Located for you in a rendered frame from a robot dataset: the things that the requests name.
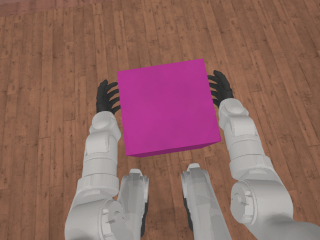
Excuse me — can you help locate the robot left foot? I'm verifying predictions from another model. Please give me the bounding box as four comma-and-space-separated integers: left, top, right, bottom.
140, 195, 149, 238

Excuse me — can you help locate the carton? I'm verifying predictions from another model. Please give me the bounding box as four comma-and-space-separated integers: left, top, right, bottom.
117, 58, 222, 158

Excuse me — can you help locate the robot right upper arm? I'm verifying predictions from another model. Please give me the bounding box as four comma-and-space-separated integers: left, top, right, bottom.
230, 179, 320, 240

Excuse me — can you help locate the robot right hand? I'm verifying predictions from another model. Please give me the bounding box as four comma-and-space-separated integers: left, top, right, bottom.
207, 70, 234, 109

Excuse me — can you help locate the left robot forearm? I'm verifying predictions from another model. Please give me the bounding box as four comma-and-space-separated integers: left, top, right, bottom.
64, 111, 121, 239

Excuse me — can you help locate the robot left upper arm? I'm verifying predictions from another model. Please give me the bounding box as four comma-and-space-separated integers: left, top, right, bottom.
65, 198, 127, 240

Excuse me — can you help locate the left robot thigh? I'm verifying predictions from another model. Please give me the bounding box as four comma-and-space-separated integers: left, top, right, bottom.
117, 172, 149, 240

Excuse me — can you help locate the robot left hand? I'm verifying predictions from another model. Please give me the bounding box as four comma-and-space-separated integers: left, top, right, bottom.
96, 79, 121, 115

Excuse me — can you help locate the right robot forearm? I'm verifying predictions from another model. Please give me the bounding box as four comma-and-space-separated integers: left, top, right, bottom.
218, 98, 294, 216

